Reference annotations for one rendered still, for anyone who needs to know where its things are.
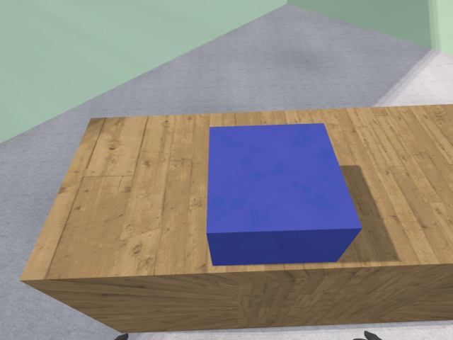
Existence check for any carton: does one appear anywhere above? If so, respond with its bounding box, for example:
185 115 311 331
207 123 362 266

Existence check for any pedestal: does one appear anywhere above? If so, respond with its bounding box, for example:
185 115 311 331
20 104 453 333

